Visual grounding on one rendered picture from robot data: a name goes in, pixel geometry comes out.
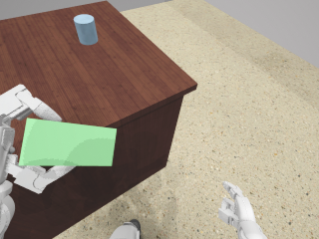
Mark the right robot forearm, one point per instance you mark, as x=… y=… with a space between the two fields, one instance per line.
x=249 y=230

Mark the right robot hand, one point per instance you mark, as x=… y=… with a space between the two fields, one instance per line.
x=235 y=212

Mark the left robot forearm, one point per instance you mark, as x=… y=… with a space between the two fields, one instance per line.
x=7 y=206

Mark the table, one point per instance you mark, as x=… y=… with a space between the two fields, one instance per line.
x=123 y=81

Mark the left robot foot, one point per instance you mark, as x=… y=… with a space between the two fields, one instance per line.
x=137 y=224

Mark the robot left thigh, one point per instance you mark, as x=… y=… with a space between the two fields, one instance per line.
x=126 y=232

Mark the left robot hand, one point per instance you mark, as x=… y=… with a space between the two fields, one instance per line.
x=18 y=103

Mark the sponge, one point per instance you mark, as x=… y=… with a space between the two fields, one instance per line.
x=57 y=143

